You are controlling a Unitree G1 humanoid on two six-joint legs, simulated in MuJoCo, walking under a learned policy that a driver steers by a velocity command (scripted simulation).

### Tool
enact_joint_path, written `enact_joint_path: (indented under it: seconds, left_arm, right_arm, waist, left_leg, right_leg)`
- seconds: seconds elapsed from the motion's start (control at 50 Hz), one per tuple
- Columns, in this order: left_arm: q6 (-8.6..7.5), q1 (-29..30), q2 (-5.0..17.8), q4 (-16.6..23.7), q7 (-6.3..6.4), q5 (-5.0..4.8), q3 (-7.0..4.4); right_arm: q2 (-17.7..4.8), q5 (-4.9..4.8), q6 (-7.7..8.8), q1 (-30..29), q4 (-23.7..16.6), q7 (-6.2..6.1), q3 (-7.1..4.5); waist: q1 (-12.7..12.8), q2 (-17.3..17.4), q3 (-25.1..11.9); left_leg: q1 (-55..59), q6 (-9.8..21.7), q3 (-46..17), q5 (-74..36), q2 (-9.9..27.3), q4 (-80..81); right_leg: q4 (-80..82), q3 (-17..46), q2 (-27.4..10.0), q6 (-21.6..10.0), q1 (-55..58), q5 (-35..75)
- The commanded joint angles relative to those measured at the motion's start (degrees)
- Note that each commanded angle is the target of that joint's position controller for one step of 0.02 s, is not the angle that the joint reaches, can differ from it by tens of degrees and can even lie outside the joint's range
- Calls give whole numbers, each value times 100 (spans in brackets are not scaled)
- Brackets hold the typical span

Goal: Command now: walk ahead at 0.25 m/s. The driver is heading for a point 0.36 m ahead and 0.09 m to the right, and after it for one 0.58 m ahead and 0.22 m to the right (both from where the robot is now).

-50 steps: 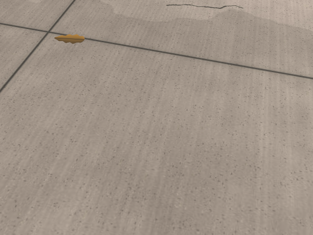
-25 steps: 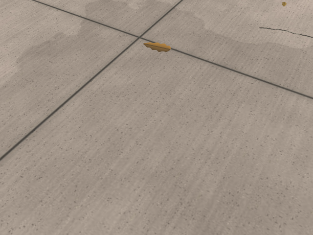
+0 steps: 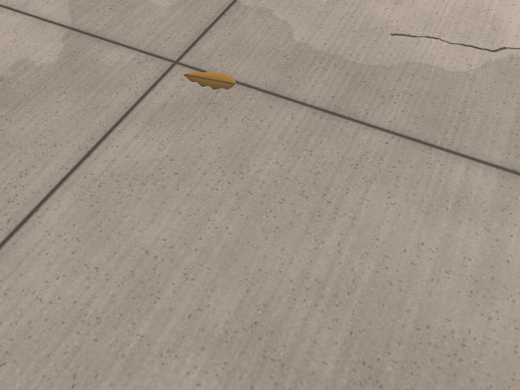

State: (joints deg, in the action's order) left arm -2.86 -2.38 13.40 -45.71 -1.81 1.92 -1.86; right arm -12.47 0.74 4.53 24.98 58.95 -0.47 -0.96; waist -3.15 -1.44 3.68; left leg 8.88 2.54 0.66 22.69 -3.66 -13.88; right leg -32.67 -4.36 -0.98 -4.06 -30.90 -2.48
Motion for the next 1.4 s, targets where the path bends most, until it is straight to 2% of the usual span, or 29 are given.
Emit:
enact_joint_path:
  seconds: [0.02,0.04,0.06,0.08,0.1,0.14,0.2,0.26,0.34,0.4,0.44,0.46,0.5,0.58,0.72,0.84,0.88,0.9,0.92,0.94,0.98,1.04,1.12,1.24,1.3,1.34,1.36,1.38,1.4]
  left_arm:
    - [-176,-2175,819,-481,186,117,-243]
    - [-204,-2708,1420,-533,210,216,-354]
    - [-138,-2716,1471,-553,145,-74,-371]
    - [-82,-2040,1193,-401,136,-262,-329]
    - [-68,-1330,719,-297,155,-251,-184]
    - [-62,-971,320,-344,221,-203,-27]
    - [-110,-1048,387,-511,221,-100,5]
    - [-93,-1072,476,-618,212,-55,17]
    - [70,-1262,564,-777,236,-65,-4]
    - [167,-1152,456,-827,279,-129,40]
    - [171,-1370,292,-894,274,-117,79]
    - [190,-1733,64,-962,249,-205,108]
    - [210,-1706,141,-1149,261,-152,101]
    - [173,-1691,171,-1324,288,-127,110]
    - [215,-1251,239,-1007,307,-139,20]
    - [336,-1625,138,-818,317,9,-89]
    - [320,-1757,179,-772,292,29,-128]
    - [296,-1767,561,-722,309,-4,-234]
    - [278,-2093,973,-707,297,-2,-350]
    - [284,-2191,1113,-712,300,-6,-372]
    - [352,-1572,1017,-479,385,-52,-415]
    - [400,-1234,675,-298,386,-105,-357]
    - [406,-1554,869,-349,358,-114,-444]
    - [480,-1213,1048,-154,263,-60,-536]
    - [520,-932,1085,-61,199,-65,-568]
    - [565,-652,1059,24,178,-128,-572]
    - [555,-711,869,89,186,-171,-526]
    - [526,-990,483,191,206,-256,-450]
    - [483,-813,923,152,231,-32,-524]
  right_arm:
    - [-929,-78,58,-207,-244,-69,-154]
    - [-449,-172,48,366,-333,-79,-54]
    - [-448,-339,-36,1086,-87,-110,-113]
    - [-727,-139,-124,720,-57,-124,-182]
    - [-612,-28,-151,191,-172,-84,-155]
    - [-482,111,-281,-154,-225,-27,-145]
    - [-196,113,-492,145,-29,4,-84]
    - [-190,116,-597,-232,-40,-62,-47]
    - [-276,85,-643,-660,-22,-103,-31]
    - [-122,90,-563,-559,141,-133,33]
    - [-330,163,-437,-471,171,-184,47]
    - [-546,52,-404,-772,185,-193,17]
    - [-205,-34,-315,-949,206,-147,109]
    - [-187,-53,-300,-746,346,-182,90]
    - [-576,-7,-404,-684,174,-347,-179]
    - [-726,47,-538,-1019,-131,-443,-392]
    - [-728,73,-540,-1297,-271,-411,-416]
    - [-651,48,-577,-1268,-412,-373,-428]
    - [-507,-18,-638,-1526,-631,-349,-405]
    - [-349,31,-685,-1413,-678,-305,-334]
    - [-383,-21,-652,-1429,-675,-230,-313]
    - [-582,55,-574,-1488,-752,-206,-345]
    - [-524,-17,-618,-1648,-968,-221,-303]
    - [-611,-39,-594,-1780,-1263,-226,-280]
    - [-642,-83,-527,-1480,-1310,-245,-270]
    - [-647,-93,-475,-950,-1224,-288,-275]
    - [-977,-20,-444,-772,-1217,-334,-352]
    - [-1567,45,-448,-835,-1403,-361,-461]
    - [-1715,191,-453,-1397,-1533,-318,-495]
  waist:
    - [1105,353,-925]
    - [944,-811,-1862]
    - [700,-1161,-2891]
    - [522,-344,-2310]
    - [397,-237,-1351]
    - [174,-173,-559]
    - [-33,-212,-681]
    - [39,-405,-609]
    - [238,-482,-430]
    - [127,-191,-198]
    - [222,277,-30]
    - [599,960,152]
    - [580,757,67]
    - [461,361,-62]
    - [295,311,-141]
    - [472,771,-257]
    - [601,368,-168]
    - [522,-653,-74]
    - [765,-1593,-210]
    - [595,-1144,-500]
    - [370,-106,-437]
    - [332,-262,-647]
    - [480,-354,-722]
    - [505,-586,-673]
    - [367,-656,-687]
    - [61,-589,-626]
    - [52,-23,-648]
    - [184,1397,-885]
    - [254,1252,-339]
  left_leg:
    - [-1382,212,-118,-5151,882,-2764]
    - [-2589,47,222,-1158,208,-4894]
    - [-3199,-5,-447,1328,-437,-6235]
    - [-3193,1,-771,845,-51,-6328]
    - [-3415,-21,-582,545,182,-6064]
    - [-3117,-68,-465,220,498,-5271]
    - [-2273,-137,-224,-70,420,-4595]
    - [-2272,-163,-102,-157,492,-3469]
    - [-2141,-165,0,-387,466,-2659]
    - [-1576,-74,49,-848,453,-1509]
    - [-1368,44,-754,-1151,1070,-503]
    - [-2102,214,-1187,-747,1307,-278]
    - [-2862,64,-1029,-355,1166,5]
    - [-2159,0,-669,-1201,912,-276]
    - [-1780,254,-469,-1243,1095,-758]
    - [-2258,890,-799,-2080,2186,-1063]
    - [-2699,589,-384,-1945,1908,-1671]
    - [-3048,151,367,-1227,1072,-2617]
    - [-3865,-237,640,809,-66,-4124]
    - [-4159,-193,-153,1513,-9,-4961]
    - [-4224,-160,-418,722,274,-5216]
    - [-4006,-267,-360,102,318,-4751]
    - [-3954,-418,-385,138,211,-3970]
    - [-3314,-378,-420,108,38,-3095]
    - [-2634,-244,-422,72,-89,-2288]
    - [-1653,-111,-333,-570,-116,-899]
    - [-1028,72,-968,-104,508,-46]
    - [-537,519,-2855,1518,2186,564]
    - [-1561,889,-3380,1919,2605,892]
  right_leg:
    - [630,203,-73,-313,3060,1460]
    - [-37,1798,-1868,-847,4645,4611]
    - [316,3295,-2634,-1683,5151,5863]
    - [700,2717,-2278,-1554,4150,4559]
    - [1063,2186,-1975,-1389,3258,3519]
    - [1603,1400,-1464,-1009,2049,2772]
    - [1769,837,-1184,-901,1310,2604]
    - [1935,795,-1069,-844,1222,1133]
    - [2208,1171,-1086,-780,1058,-1390]
    - [2045,1272,-1023,-543,755,-2150]
    - [1673,1165,-742,-109,677,-2090]
    - [1546,677,-202,45,1054,-1623]
    - [1348,656,-244,106,2290,-815]
    - [1451,785,-408,55,2100,-632]
    - [579,830,-114,-91,1114,-563]
    - [-1084,496,71,-166,820,-1739]
    - [-465,756,-82,-309,1233,-1229]
    - [428,1936,-643,-529,1287,107]
    - [1416,3845,-1524,-1104,1841,1338]
    - [1598,4124,-1685,-1352,2223,1284]
    - [1431,3322,-1306,-1231,2037,626]
    - [1434,2678,-797,-952,2191,752]
    - [1454,2808,-733,-943,2462,464]
    - [1640,3289,-604,-852,1956,-431]
    - [1636,3507,-483,-663,1658,-530]
    - [1519,3413,-170,-280,1107,-1186]
    - [1063,3028,298,64,449,-2575]
    - [-706,1693,1160,311,-397,-3238]
    - [-1701,1265,999,327,-859,-2709]
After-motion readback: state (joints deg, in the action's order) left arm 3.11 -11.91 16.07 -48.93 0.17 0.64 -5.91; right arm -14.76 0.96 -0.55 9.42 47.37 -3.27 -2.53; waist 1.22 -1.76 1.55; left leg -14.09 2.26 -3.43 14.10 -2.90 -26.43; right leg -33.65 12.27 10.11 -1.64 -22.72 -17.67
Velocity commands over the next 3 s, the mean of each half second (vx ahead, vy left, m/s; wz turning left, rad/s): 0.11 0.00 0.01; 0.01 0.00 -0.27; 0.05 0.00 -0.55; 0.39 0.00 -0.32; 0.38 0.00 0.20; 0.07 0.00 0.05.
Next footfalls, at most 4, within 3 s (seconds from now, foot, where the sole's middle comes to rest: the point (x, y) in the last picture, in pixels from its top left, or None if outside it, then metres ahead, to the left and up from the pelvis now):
0.02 right None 0.19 -0.08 -0.76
0.44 left None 0.15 0.11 -0.76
1.36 left None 0.20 0.10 -0.76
1.86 right None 0.22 -0.20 -0.76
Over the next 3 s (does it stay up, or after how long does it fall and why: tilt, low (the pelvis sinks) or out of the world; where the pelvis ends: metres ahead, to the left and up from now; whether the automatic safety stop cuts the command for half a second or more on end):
stays up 0.53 -0.31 0.02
